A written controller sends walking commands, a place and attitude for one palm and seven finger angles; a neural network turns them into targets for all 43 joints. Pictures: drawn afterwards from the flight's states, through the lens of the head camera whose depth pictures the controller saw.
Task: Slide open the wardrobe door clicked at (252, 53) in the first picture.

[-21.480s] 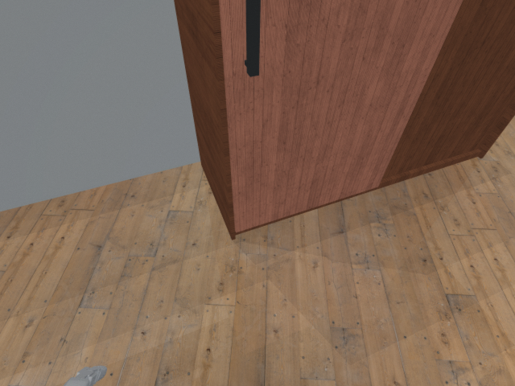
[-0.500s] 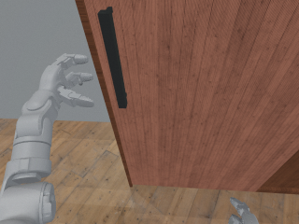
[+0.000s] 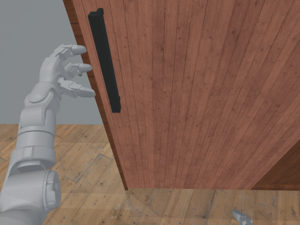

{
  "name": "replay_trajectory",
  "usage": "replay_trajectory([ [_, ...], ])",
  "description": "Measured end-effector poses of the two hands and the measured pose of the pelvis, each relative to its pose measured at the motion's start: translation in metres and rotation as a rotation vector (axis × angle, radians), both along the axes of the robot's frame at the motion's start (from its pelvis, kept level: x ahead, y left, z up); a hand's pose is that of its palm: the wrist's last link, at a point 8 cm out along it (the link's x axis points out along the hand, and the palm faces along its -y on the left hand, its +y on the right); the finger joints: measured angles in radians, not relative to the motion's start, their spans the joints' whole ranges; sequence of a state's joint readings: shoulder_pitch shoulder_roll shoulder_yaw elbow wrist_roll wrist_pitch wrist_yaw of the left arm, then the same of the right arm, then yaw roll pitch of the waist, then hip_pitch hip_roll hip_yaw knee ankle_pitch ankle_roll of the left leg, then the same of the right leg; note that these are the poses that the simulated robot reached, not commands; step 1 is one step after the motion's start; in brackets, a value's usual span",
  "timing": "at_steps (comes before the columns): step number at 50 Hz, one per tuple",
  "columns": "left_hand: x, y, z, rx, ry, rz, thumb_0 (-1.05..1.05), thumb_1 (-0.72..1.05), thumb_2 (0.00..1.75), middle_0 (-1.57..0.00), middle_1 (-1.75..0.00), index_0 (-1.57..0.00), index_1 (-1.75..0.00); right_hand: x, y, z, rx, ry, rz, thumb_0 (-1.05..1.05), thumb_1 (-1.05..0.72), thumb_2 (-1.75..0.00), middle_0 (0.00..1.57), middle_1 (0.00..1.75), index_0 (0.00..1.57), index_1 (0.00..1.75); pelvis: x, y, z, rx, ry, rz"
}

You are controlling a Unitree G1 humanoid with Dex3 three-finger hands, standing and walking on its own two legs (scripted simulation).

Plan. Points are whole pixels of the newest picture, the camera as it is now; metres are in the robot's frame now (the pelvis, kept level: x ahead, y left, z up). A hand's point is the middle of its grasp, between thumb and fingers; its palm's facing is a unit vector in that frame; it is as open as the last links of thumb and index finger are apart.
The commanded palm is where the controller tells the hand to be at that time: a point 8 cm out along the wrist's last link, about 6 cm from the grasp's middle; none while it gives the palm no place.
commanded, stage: move the hooked fingers beside the handle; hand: left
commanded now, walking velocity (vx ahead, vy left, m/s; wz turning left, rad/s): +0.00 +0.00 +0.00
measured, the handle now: (109, 67) +0.47 +0.12 +0.20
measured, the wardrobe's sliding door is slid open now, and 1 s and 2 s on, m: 0.00 0.00 0.00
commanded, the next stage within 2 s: none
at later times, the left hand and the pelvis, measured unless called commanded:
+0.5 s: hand (82, 84) +0.40 +0.18 +0.20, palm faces +0.01 -1.00 +0.01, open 14.0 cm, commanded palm +0.37 +0.24 +0.21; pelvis -0.01 +0.01 +0.00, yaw +1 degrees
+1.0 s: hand (82, 80) +0.40 +0.18 +0.22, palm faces +0.01 -1.00 +0.02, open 14.0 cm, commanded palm +0.38 +0.24 +0.22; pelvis -0.02 +0.00 +0.00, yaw +1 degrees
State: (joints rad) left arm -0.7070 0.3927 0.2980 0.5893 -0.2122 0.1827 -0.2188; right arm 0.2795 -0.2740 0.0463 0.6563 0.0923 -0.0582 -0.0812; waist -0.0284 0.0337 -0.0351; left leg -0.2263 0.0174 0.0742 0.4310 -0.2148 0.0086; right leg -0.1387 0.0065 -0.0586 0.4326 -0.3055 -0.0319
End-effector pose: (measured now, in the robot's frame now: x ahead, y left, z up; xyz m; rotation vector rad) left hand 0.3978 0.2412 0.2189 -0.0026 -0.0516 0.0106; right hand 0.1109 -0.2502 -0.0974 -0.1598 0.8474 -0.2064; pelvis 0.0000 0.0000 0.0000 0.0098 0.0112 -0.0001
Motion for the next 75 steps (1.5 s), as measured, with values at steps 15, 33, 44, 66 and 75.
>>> replay_trajectory([
  [15,-0.019,0.001,0.000,0.023,-0.039,-0.018,-0.02,-0.50,0.30,-0.29,-1.20,-0.30,-1.20,0.023,0.011,0.007,-0.014,-0.040,0.051,0.01,-0.91,-0.90,0.20,0.30,0.20,0.30,-0.003,0.006,0.000,-0.006,-0.015,0.019],
  [33,-0.034,0.009,0.005,0.021,-0.061,0.041,-0.02,-0.50,0.30,-0.30,-1.20,-0.30,-1.20,0.011,0.015,0.009,-0.001,-0.037,0.052,0.01,-0.91,-0.90,0.20,0.30,0.20,0.30,-0.012,0.003,0.001,-0.007,-0.035,0.013],
  [44,-0.028,-0.003,-0.019,0.014,0.109,-0.014,-0.01,-0.50,0.30,-0.29,-1.20,-0.30,-1.20,-0.007,0.005,0.002,-0.009,-0.013,0.021,0.01,-0.91,-0.90,0.20,0.30,0.20,0.30,-0.021,0.005,0.000,-0.011,-0.020,0.021],
  [66,-0.013,-0.015,-0.013,0.003,-0.003,-0.024,-0.02,-0.50,0.30,-0.29,-1.20,-0.30,-1.20,-0.020,0.003,-0.004,-0.006,0.035,0.007,0.01,-0.91,-0.90,0.20,0.30,0.20,0.30,-0.011,0.004,0.001,-0.006,-0.007,0.005],
  [75,-0.007,-0.006,-0.005,0.001,0.053,0.020,-0.01,-0.50,0.30,-0.30,-1.20,-0.30,-1.20,0.009,0.006,0.006,0.010,-0.029,0.013,0.01,-0.91,-0.90,0.20,0.30,0.20,0.30,-0.004,0.001,0.001,-0.004,-0.005,-0.003],
])
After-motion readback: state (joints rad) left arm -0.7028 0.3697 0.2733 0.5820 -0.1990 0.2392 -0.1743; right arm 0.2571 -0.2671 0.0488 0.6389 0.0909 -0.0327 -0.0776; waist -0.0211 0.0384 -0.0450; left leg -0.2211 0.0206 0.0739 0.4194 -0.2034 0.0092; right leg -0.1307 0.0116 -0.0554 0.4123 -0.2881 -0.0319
